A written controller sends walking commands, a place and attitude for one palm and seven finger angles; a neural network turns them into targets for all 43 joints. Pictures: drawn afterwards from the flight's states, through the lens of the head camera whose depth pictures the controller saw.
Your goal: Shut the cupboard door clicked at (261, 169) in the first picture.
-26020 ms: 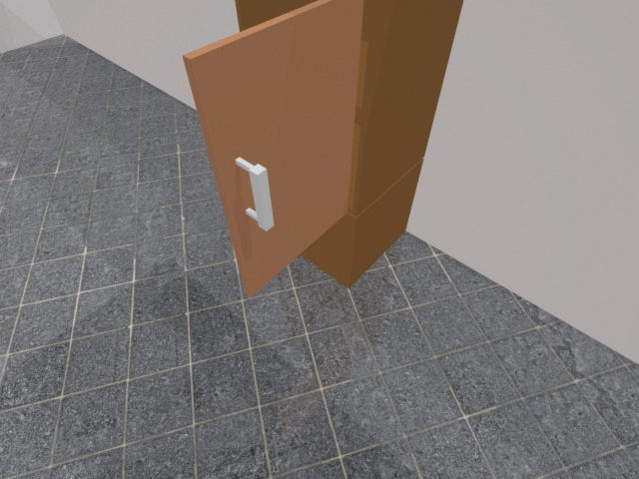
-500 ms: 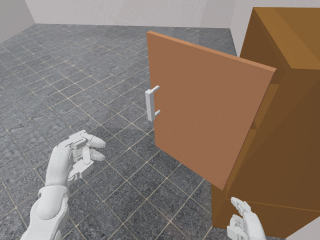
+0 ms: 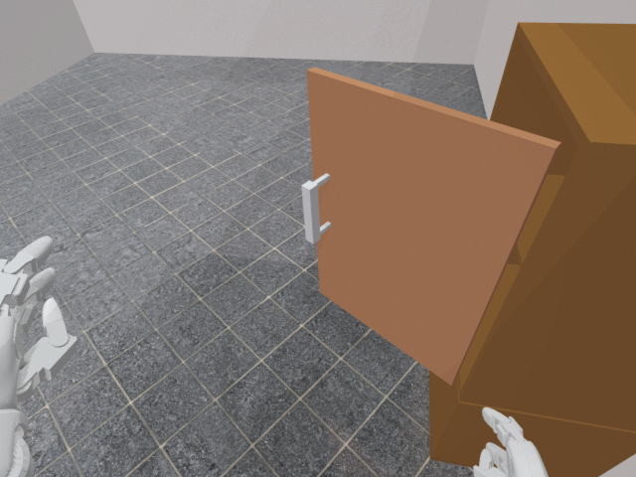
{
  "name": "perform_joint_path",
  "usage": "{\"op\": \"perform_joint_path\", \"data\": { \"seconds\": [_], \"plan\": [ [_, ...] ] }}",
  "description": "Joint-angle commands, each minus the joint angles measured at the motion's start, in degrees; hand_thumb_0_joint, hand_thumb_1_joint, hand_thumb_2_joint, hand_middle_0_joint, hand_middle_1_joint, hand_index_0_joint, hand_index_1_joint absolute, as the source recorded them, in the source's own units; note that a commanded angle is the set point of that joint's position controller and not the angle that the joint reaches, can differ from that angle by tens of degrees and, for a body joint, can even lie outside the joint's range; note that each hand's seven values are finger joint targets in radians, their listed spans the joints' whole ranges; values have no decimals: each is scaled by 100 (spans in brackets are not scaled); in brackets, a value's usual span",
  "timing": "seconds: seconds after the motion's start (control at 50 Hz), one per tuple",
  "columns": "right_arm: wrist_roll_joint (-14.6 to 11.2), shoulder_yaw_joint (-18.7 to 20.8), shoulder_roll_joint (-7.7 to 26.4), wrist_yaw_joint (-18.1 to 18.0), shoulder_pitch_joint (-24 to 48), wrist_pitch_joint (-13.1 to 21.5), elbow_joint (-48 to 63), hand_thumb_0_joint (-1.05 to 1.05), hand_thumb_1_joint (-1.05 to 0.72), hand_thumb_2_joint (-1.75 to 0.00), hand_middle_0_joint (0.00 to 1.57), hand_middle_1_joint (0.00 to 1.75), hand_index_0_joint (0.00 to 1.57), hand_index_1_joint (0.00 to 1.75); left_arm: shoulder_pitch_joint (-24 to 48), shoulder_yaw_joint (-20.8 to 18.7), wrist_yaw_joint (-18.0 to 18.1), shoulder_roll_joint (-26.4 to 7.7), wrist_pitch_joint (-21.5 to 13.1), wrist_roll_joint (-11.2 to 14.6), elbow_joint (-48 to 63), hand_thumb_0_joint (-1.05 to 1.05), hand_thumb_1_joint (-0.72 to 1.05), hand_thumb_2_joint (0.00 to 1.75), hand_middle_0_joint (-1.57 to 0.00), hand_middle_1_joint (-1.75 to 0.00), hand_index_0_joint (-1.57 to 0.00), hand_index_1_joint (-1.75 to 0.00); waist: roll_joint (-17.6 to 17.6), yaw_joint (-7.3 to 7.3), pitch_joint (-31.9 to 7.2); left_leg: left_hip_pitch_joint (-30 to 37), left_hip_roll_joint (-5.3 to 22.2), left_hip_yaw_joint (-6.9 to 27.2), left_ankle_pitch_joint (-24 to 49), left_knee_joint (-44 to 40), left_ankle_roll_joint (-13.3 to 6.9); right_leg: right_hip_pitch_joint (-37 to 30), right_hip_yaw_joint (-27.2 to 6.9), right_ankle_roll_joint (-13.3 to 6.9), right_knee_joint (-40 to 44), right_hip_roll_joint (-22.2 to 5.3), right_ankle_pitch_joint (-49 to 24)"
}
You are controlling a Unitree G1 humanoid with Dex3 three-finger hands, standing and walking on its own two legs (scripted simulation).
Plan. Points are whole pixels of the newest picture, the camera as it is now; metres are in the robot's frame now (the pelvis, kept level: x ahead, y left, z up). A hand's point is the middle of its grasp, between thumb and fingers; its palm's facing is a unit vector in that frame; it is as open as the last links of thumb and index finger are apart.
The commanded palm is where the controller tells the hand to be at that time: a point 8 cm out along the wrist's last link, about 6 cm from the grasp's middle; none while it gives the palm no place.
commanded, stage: draw the hand back to the body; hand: left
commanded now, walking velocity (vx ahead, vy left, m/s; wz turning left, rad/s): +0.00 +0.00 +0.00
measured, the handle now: (318, 208) +0.61 +0.09 -0.02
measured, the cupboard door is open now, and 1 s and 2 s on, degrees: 59 59 59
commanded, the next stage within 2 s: step back with the hand held close in 0.20 s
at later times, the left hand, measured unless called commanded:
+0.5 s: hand (96, 331) +0.21 +0.26 +0.14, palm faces +0.40 -0.80 -0.44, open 7.4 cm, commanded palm +0.15 +0.30 +0.17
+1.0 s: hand (7, 399) +0.13 +0.30 +0.15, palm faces +0.46 -0.76 -0.46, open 7.4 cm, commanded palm +0.07 +0.33 +0.17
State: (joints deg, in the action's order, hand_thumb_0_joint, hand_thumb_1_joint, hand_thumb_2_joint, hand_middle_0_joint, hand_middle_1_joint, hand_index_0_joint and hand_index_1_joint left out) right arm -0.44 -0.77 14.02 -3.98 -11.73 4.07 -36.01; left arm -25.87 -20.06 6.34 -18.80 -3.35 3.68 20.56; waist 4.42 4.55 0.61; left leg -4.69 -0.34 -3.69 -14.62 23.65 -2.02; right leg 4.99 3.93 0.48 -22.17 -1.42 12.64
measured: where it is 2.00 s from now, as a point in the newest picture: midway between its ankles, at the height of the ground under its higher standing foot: outside the picture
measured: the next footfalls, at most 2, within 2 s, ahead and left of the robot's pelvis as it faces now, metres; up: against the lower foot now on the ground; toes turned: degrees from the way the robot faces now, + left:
right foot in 1.46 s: -0.14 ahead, -0.14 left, +0.00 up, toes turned +10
left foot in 1.76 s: -0.15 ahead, +0.12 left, +0.00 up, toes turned +6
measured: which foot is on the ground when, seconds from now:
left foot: down 0.00-1.00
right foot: down 0.00-1.00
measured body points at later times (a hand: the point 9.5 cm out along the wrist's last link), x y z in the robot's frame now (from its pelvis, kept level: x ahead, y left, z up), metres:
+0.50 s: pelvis +0.00 +0.00 +0.00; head +0.00 -0.01 +0.45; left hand +0.18 +0.30 +0.17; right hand +0.17 -0.24 -0.09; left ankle -0.01 +0.09 -0.74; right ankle +0.00 -0.12 -0.74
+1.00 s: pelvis -0.07 +0.03 -0.02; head -0.07 +0.04 +0.43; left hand +0.10 +0.34 +0.17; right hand +0.10 -0.21 -0.09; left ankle -0.01 +0.09 -0.74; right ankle -0.01 -0.14 -0.74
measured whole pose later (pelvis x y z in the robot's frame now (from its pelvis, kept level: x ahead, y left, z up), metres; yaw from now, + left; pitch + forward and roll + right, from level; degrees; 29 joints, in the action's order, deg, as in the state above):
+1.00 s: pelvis -0.07 +0.03 -0.02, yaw +0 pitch -1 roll -2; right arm -0.8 -0.3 12.7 -5.0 -13.5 1.0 -30.6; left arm -28.7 -25.5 7.4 -22.5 -11.0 0.8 26.5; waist 0.5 0.5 0.5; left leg -22.5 -0.9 -4.4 -16.0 39.0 -5.3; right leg 21.2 -3.0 2.6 -36.9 -0.7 13.6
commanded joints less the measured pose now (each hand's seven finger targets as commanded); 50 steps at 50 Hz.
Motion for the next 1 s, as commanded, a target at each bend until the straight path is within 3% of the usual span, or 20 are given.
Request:
{"op": "perform_joint_path", "data": {
  "seconds": [0.0,0.06,0.14,0.22,0.3,0.32,0.34,0.36,0.38,0.42,0.46,0.5,0.56,0.6,0.7,0.76,0.88,0.94,0.96,0.98],
  "plan": [
    [-7,225,564,-71,775,377,914,0,-90,-90,20,30,20,30,709,-520,103,-1197,-386,7,1231,0,90,90,-20,-30,-20,-30,-295,-99,-327,-196,181,273,715,-496,24,-49,-228,-118,364,75,-383],
    [15,208,539,-94,810,429,889,0,-90,-90,20,30,20,30,702,-748,133,-1438,-428,7,1425,0,90,90,-20,-30,-20,-30,-104,-42,-470,-201,155,264,804,-440,33,-193,-271,-141,384,73,-493],
    [11,157,464,-70,811,495,875,0,-90,-90,20,30,20,30,645,-687,142,-1315,-453,-13,1544,0,90,90,-20,-30,-20,-30,452,-54,-278,-224,151,256,941,-458,103,-139,-237,-173,341,90,-636],
    [4,184,491,-67,787,455,877,0,-90,-90,20,30,20,30,461,-646,88,-1183,-393,36,1151,0,90,90,-20,-30,-20,-30,-113,-80,12,-306,201,227,882,-487,84,12,-222,-136,423,108,-549],
    [-1,225,521,-47,758,376,895,0,-90,-90,20,30,20,30,344,-625,26,-1121,-387,69,1008,0,90,90,-20,-30,-20,-30,-359,-81,-106,-253,210,184,1026,-459,46,-57,-245,-120,395,86,-701],
    [-73,266,674,-38,754,258,1106,0,-90,-90,20,30,20,30,988,-1146,72,-1685,-619,25,1312,0,90,90,-20,-30,-20,-30,-336,-314,1,-602,330,181,458,-110,-42,479,-961,-146,671,-251,-925],
    [-38,270,621,-57,697,187,987,0,-90,-90,20,30,20,30,475,-865,55,-1350,-655,22,895,0,90,90,-20,-30,-20,-30,-610,-362,-118,-581,293,225,306,94,-49,629,-1058,-190,736,-450,-865],
    [-30,283,615,-53,750,141,994,0,-90,-90,20,30,20,30,480,-818,59,-1359,-676,-10,989,0,90,90,-20,-30,-20,-30,-572,-356,-63,-612,271,237,336,194,-35,715,-1132,-232,755,-544,-1055],
    [-28,276,590,-42,723,106,1006,0,-90,-90,20,30,20,30,363,-714,58,-1275,-706,-33,985,0,90,90,-20,-30,-20,-30,-681,-377,-245,-593,283,215,373,279,-18,719,-1171,-257,677,-632,-1148],
    [-32,315,600,-49,691,39,1052,0,-90,-90,20,30,20,30,303,-693,100,-1294,-771,-53,1215,0,90,90,-20,-30,-20,-30,-486,-396,-613,-527,333,206,635,282,0,577,-1076,-283,389,-664,-1547],
    [-22,345,657,-96,717,-14,1130,0,-90,-90,20,30,20,30,223,-872,154,-1501,-812,-47,1536,0,90,90,-20,-30,-20,-30,-192,-384,-950,-470,412,275,1210,137,3,349,-848,-212,-2,-534,-2090],
    [-40,368,661,-130,718,-108,1265,0,-90,-90,20,30,20,30,-20,-1000,199,-1570,-816,-30,1710,0,90,90,-20,-30,-20,-30,-140,-381,-1220,-515,530,350,1999,101,-3,106,-691,-131,-407,-367,-2636],
    [-42,403,672,-163,746,-235,1399,0,-90,-90,20,30,20,30,-280,-1347,241,-1853,-807,-17,1911,0,90,90,-20,-30,-20,-30,-94,-343,-1431,-740,618,430,2652,176,10,-123,-612,-88,-769,-282,-3015],
    [-57,405,647,-159,696,-297,1492,0,-90,-90,20,30,20,30,-526,-1363,241,-1781,-812,10,1932,0,90,90,-20,-30,-20,-30,-108,-355,-1405,-910,700,449,2843,185,17,-127,-618,-73,-960,-240,-3014],
    [-60,432,700,-140,628,-324,1510,0,-90,-90,20,30,20,30,-699,-1326,236,-1620,-844,13,1666,0,90,90,-20,-30,-20,-30,6,-403,-993,-1816,833,569,1449,-94,-87,-106,-740,-29,-1112,-168,-2287],
    [-51,440,775,-146,656,-240,1521,0,-90,-90,20,30,20,30,-471,-1290,238,-1588,-911,-48,1724,0,90,90,-20,-30,-20,-30,233,-380,-734,-2623,957,792,270,-484,-234,-370,-633,48,-1367,20,-1673],
    [-55,412,796,-171,594,-58,1506,0,-90,-90,20,30,20,30,37,-1230,260,-1482,-1084,-215,1779,0,90,90,-20,-30,-20,-30,315,-419,-274,-4141,1226,1122,-2417,-962,-517,-818,-574,120,-1994,197,-830],
    [-31,429,825,-167,529,56,1474,0,-90,-90,20,30,20,30,273,-1262,270,-1470,-1202,-301,1916,0,90,90,-20,-30,-20,-30,430,-430,-236,-4515,1289,1213,-3017,-920,-596,-886,-634,136,-2268,296,-568],
    [-24,441,840,-159,497,88,1436,0,-90,-90,20,30,20,30,327,-1369,266,-1603,-1237,-322,1953,0,90,90,-20,-30,-20,-30,300,-430,-273,-4409,1256,1281,-2947,-860,-573,-816,-663,113,-2212,310,-618],
    [-28,418,801,-152,509,121,1437,0,-90,-90,20,30,20,30,419,-1223,251,-1441,-1264,-307,2060,0,90,90,-20,-30,-20,-30,313,-447,-265,-4377,1216,1206,-2970,-762,-558,-729,-709,102,-2242,297,-547]
  ]
}}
